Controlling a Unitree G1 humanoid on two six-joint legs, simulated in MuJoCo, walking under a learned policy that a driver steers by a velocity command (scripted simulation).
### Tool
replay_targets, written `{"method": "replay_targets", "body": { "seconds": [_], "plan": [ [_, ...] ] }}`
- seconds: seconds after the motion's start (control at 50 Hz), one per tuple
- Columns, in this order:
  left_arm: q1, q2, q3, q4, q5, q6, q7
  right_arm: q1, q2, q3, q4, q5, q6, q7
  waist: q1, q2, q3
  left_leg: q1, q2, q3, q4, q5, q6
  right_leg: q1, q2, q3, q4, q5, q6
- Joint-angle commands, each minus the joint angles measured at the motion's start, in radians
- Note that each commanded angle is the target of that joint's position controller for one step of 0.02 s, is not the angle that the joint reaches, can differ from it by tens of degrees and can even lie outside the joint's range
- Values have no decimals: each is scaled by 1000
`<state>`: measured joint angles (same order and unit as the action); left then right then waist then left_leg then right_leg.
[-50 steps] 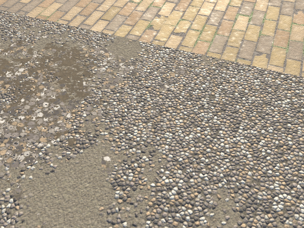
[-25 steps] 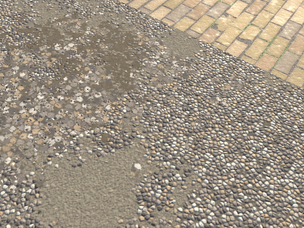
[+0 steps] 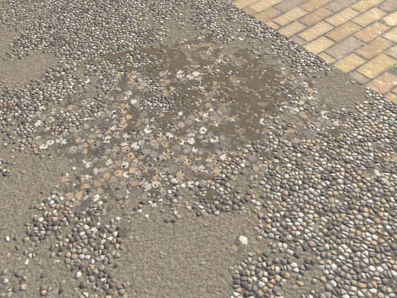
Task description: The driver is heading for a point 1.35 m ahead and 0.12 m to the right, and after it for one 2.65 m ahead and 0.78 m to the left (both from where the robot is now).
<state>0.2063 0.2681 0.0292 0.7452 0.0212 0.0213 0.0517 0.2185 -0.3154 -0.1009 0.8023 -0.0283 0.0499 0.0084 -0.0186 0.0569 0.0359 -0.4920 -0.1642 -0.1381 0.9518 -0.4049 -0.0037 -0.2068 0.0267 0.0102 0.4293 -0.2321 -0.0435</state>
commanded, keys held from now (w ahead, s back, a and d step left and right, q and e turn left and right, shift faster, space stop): no key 0.32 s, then w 0.68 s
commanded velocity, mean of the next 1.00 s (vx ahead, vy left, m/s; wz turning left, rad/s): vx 0.23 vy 0.00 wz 0.13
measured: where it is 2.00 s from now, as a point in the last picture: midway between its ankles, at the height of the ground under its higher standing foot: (204, 231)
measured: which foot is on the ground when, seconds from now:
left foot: up 0.00-0.32, down 0.34-0.74, up 0.76-1.00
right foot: down 0.00-0.34, up 0.36-0.72, down 0.74-1.00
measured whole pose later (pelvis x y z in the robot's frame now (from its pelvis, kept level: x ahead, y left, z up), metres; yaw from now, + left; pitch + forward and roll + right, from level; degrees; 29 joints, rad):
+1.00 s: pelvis +0.17 -0.03 +0.01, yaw +5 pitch +0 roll +0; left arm 0.43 0.21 0.03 0.94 0.01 -0.08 -0.01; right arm 0.19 -0.27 -0.03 0.93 -0.04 -0.03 0.05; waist 0.02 0.05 0.02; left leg -0.58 0.08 0.02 0.99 -0.15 0.05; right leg -0.02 0.06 -0.06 0.22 -0.21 -0.08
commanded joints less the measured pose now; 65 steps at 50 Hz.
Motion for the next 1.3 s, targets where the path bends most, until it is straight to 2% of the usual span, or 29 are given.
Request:
{"method": "replay_targets", "body": {
  "seconds": [0.02, 0.12, 0.24, 0.28, 0.32, 0.34, 0.36, 0.38, 0.4, 0.42, 0.44, 0.5, 0.64, 0.68, 0.72, 0.74, 0.76, 0.78, 0.8, 0.82, 0.86, 0.92, 1.02, 1.14, 1.2, 1.24, 1.26, 1.28, 1.3],
  "plan": [
    [-66, 117, 24, -91, 2, -18, -4, 84, -95, -23, -20, 2, 9, 16, -28, -190, -34, -47, 42, 30, 252, -7, -32, 46, -231, 144, -125, 430, -139],
    [71, 140, 37, -41, -1, -25, -11, -11, -58, 4, -44, 14, 18, 13, 45, -203, -54, -80, 52, 26, 88, -23, -59, 224, -253, 135, -71, 583, -165],
    [55, 161, 41, -13, 5, -23, -34, -41, -29, 38, -35, 29, 21, -1, 53, -252, -73, 179, 89, 126, -258, -67, -26, 138, -255, 118, -39, 590, -173],
    [52, 165, 43, 5, 0, -14, -39, -14, -23, 45, -19, 32, 13, -7, 31, -248, -72, 264, 96, 149, -432, 26, -2, 116, -251, 122, -7, 600, -159],
    [62, 145, 36, 22, -7, -11, -40, 17, -39, 52, 1, 15, -8, -18, 5, -178, -79, 466, 157, 81, -709, 306, 31, 0, -227, 106, 36, 455, -72],
    [86, 75, 16, 1, -4, -17, -47, 47, -85, 53, 2, -8, -25, -25, 20, -3, -156, 621, 351, -142, -754, 321, 66, -115, -168, 46, 131, 144, -15],
    [81, 29, -1, -6, -10, -12, -42, 21, -145, 39, 26, 8, -24, -29, 35, 159, -88, 483, 453, -228, -707, 320, 179, -148, -43, -55, 105, -217, 2],
    [23, 106, 17, -2, 9, -4, -37, 63, -143, 28, 41, 7, -26, -24, -28, 138, -34, 486, 452, -273, -743, 86, 236, -216, -39, -49, 251, -300, 2],
    [-31, 137, 32, -13, 12, -1, -45, 86, -125, 33, 53, -2, -30, -20, -51, 121, 28, 478, 454, -308, -804, -116, 254, -321, -33, -32, 359, -311, -2],
    [-29, 147, 40, -6, 9, -2, -55, 63, -104, 41, 55, -5, -32, -21, -34, 105, 79, 459, 426, -292, -844, -198, 241, -370, -47, -14, 411, -269, -1],
    [-19, 146, 44, -3, 10, -5, -68, 58, -91, 46, 60, 5, -38, -25, -19, 115, 101, 460, 404, -267, -868, -194, 227, -395, -58, -11, 425, -221, 4],
    [7, 109, 40, 27, 18, -30, -87, 68, -80, 45, 80, 14, -70, -24, -3, 71, 60, 487, 355, -175, -863, -42, 220, -380, -61, -31, 449, -124, 27],
    [-86, 81, 32, -5, 6, -41, -91, 110, -111, 29, 115, 10, -104, -11, -21, 75, 74, 361, 375, -128, -838, -22, 232, -238, -71, -61, 221, -83, 27],
    [-39, 81, 34, 6, 2, -46, -86, 88, -124, 23, 113, 14, -107, -6, 13, 53, 74, 271, 374, -113, -803, -19, 217, -94, -55, -80, 140, -39, 6],
    [122, 95, 45, 66, 7, -59, -72, 73, -108, 27, 113, 13, -107, -6, 91, -18, 46, 137, 322, -64, -659, 17, 183, 163, -14, -93, 44, -32, -3],
    [255, 146, 61, 102, 13, -74, -58, 63, -58, 43, 104, 6, -113, -3, 152, -133, -9, 51, 245, 19, -426, 73, 149, 320, -110, 45, -47, -146, -23],
    [370, 287, 91, 116, 17, -82, -52, 47, 35, 69, 51, 19, -122, 2, 179, -410, -80, -143, 99, 170, -71, -81, 97, 427, -381, 499, -265, -505, -113],
    [342, 245, 80, 126, 9, -76, -58, 49, -58, 46, 60, -3, -116, 0, 130, -278, -20, -197, 109, 76, 102, -124, 115, 304, -433, 680, -333, -619, -160],
    [221, 191, 64, 94, 2, -75, -64, 55, -71, 39, 70, -4, -114, 9, 62, -173, 57, -208, 172, 50, 153, -29, 130, 216, -400, 576, -317, -584, -154],
    [143, 141, 52, 74, 0, -81, -70, 66, -62, 42, 85, 0, -115, 22, 29, -129, 73, -175, 207, 59, 137, 55, 125, 159, -345, 464, -316, -451, -137],
    [121, 102, 37, 76, -3, -98, -66, 73, -38, 47, 104, -9, -108, 31, 10, -138, 50, -127, 240, 96, 102, 155, 99, 146, -264, 291, -327, -185, -108],
    [200, 89, 31, 126, -9, -115, -64, 21, -16, 54, 97, -11, -94, 38, 16, -138, 32, -163, 250, 137, 99, 235, 66, 187, -231, 171, -318, 111, -119],
    [284, 68, 21, 183, -12, -115, -61, -172, 10, 67, 34, -11, -87, 40, 48, -124, 69, -250, 247, 187, -67, 321, 23, 217, -211, 80, -318, 337, -141],
    [313, 81, 20, 232, -6, -117, -50, -307, 22, 82, -21, 0, -94, 36, 62, -137, 92, -111, 199, 231, -345, 383, 63, 249, -233, 31, -299, 513, -136],
    [271, 100, 24, 243, -2, -113, -42, -206, -7, 67, 1, 1, -103, 21, 1, -147, 35, 43, 147, 240, -395, 295, 118, 315, -250, 7, -154, 835, -111],
    [249, 110, 25, 245, -1, -102, -42, 75, -50, 41, 92, -6, -118, 2, -113, -124, -119, 372, 114, 242, -476, 290, 164, 254, -205, -35, 188, 883, -81],
    [264, 76, 14, 220, -7, -101, -45, 239, -124, 19, 123, -31, -124, -11, -156, -36, -237, 621, 317, 19, -491, 145, 210, 55, -158, -65, 483, 548, -68],
    [399, -45, -7, 209, -36, -99, -58, 257, -204, -2, 123, -41, -118, -12, -69, 193, -346, 867, 605, -513, -600, 57, 359, -321, 41, -69, 857, -271, -26],
    [309, 77, 22, 214, -12, -96, -50, 184, -152, 2, 117, 7, -109, -3, -81, 31, -282, 778, 553, -567, -690, -33, 339, -412, 12, 61, 921, -256, -49]
  ]
}}
Keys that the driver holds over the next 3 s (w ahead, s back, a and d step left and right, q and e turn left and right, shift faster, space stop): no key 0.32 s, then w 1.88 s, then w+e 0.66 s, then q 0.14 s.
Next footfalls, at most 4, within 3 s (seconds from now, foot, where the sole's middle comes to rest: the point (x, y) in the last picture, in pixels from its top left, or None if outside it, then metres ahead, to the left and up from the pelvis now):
0.34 left None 0.00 0.12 -0.78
0.74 right None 0.16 -0.10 -0.78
1.26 left None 0.48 0.10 -0.78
1.82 right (229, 211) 0.80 -0.04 -0.78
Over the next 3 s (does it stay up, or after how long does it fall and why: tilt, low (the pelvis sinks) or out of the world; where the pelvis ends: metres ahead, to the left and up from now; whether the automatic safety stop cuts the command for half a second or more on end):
stays up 1.24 0.03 -0.02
